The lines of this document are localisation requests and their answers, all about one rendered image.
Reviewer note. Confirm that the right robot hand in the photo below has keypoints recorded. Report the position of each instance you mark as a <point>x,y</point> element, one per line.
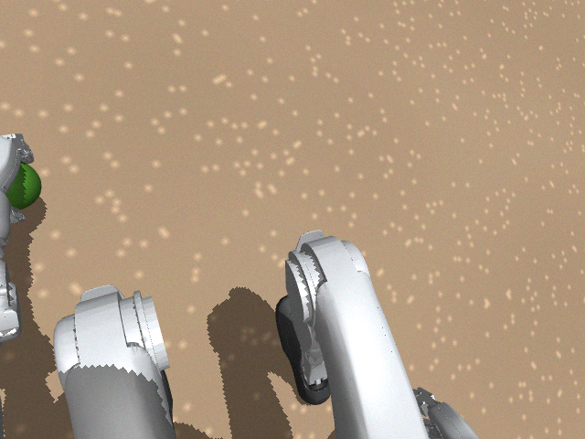
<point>444,422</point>

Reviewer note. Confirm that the left robot foot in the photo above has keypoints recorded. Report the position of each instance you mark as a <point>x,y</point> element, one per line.
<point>168,394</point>

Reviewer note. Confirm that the left robot arm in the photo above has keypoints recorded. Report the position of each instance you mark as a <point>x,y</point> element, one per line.
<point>10,315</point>

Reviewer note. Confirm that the ball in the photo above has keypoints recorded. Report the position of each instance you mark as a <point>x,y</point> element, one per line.
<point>26,188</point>

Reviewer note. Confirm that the right robot foot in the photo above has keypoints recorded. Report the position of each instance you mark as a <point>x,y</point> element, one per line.
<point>313,394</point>

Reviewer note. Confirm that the left robot hand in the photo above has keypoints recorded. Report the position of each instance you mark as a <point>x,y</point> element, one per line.
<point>13,150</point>

